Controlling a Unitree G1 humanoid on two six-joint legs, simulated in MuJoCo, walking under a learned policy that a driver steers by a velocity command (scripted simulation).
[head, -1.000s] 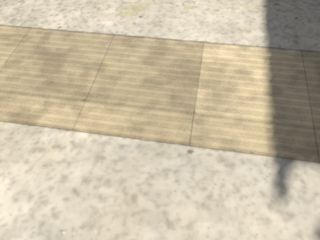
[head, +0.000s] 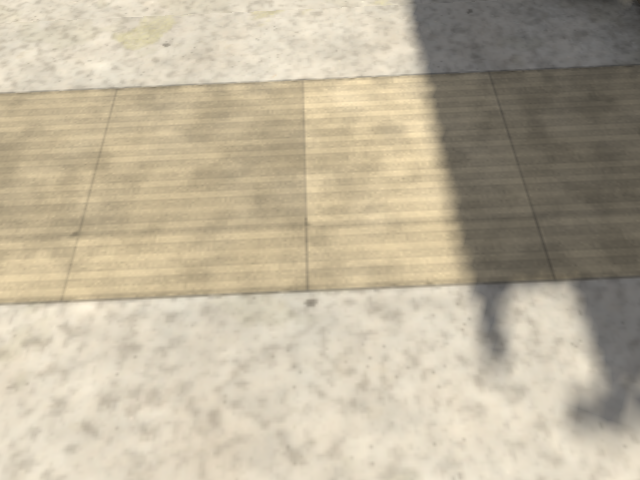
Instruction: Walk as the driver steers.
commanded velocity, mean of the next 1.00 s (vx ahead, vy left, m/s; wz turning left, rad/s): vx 0.00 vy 0.00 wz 0.20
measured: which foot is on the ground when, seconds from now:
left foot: up 0.00-0.06, down 0.08-0.46, up 0.48-0.82, down 0.84-1.00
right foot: down 0.00-0.08, up 0.10-0.44, down 0.46-0.84, up 0.86-1.00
